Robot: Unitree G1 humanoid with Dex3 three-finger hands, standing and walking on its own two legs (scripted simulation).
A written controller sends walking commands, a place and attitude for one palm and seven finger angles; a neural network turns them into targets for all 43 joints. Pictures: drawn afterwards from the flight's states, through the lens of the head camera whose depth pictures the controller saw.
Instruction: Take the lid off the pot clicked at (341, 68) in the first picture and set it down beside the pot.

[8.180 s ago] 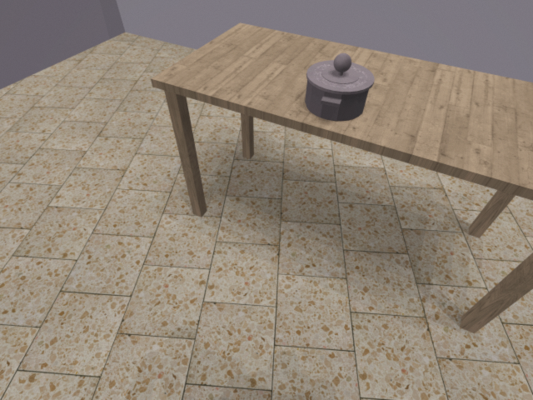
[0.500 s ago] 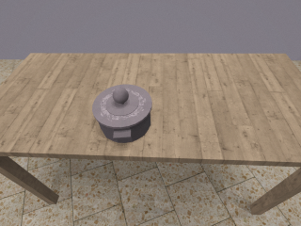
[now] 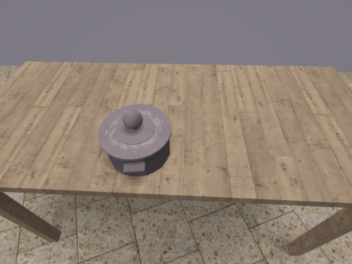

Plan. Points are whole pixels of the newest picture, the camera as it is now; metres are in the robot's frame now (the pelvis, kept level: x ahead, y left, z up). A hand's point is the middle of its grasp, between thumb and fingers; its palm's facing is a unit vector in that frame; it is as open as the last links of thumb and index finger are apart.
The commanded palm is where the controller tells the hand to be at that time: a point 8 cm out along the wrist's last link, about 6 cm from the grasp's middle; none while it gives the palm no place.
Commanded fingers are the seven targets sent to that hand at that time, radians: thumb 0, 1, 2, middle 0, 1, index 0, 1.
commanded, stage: look again from close up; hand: left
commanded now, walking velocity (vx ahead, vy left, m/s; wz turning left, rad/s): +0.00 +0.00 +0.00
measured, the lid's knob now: (132, 119) +0.43 +0.14 +0.09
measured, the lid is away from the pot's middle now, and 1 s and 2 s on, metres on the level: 0.00 0.00 0.00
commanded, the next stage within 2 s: shuffle to correct the standing spot in 0.28 s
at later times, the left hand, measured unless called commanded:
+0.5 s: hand out of the picture +0.01 +0.17 -0.17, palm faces +0.03 -0.98 -0.21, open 7.4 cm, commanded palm none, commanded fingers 0.00 0.90 0.90 -0.20 -0.30 -0.20 -0.30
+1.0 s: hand out of the picture -0.03 +0.20 -0.18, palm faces +0.02 -0.98 -0.21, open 7.4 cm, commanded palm none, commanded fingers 0.00 0.90 0.90 -0.20 -0.30 -0.20 -0.30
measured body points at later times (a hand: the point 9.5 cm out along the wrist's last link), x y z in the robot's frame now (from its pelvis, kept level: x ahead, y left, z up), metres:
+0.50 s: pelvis +0.00 -0.01 +0.00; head +0.02 -0.01 +0.45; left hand +0.01 +0.22 -0.15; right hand +0.00 -0.22 -0.16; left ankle -0.04 +0.13 -0.74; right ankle +0.01 -0.12 -0.74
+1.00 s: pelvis -0.04 +0.01 +0.00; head -0.04 +0.02 +0.45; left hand -0.03 +0.25 -0.16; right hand -0.07 -0.20 -0.16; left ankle -0.04 +0.13 -0.74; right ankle -0.02 -0.10 -0.73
